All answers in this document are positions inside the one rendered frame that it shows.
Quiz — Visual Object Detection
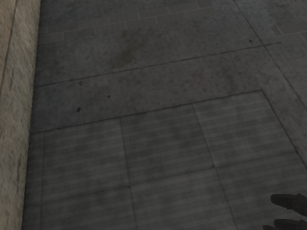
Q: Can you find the robot right hand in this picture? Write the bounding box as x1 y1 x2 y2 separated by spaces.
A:
263 194 307 230

